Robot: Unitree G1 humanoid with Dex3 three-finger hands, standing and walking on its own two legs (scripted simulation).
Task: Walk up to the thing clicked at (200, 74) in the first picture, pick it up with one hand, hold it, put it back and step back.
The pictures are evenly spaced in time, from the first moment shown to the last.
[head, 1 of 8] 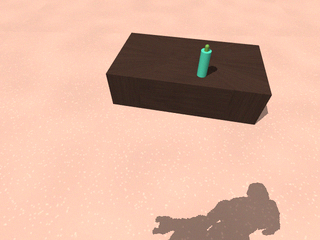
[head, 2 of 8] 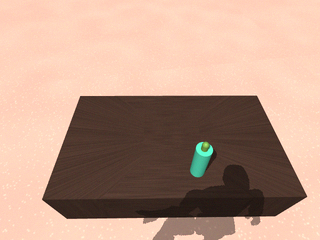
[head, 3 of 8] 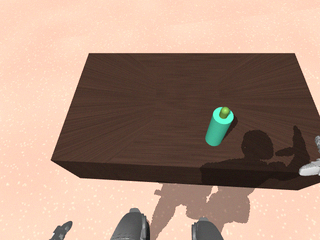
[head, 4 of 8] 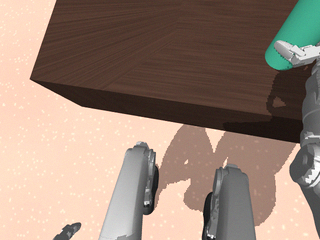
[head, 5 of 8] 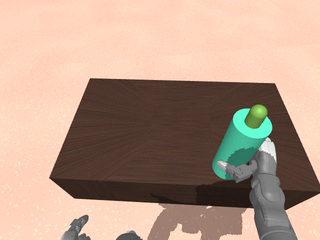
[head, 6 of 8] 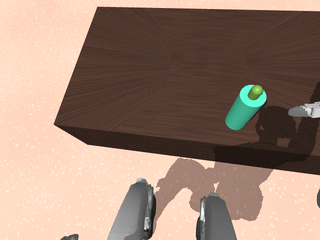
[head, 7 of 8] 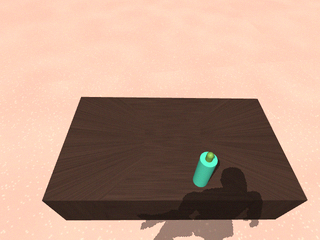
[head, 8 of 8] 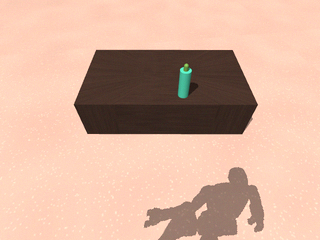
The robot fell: no
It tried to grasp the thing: yes
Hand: right
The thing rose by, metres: 0.37
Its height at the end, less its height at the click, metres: +0.00
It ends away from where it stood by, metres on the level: 0.04
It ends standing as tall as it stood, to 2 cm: yes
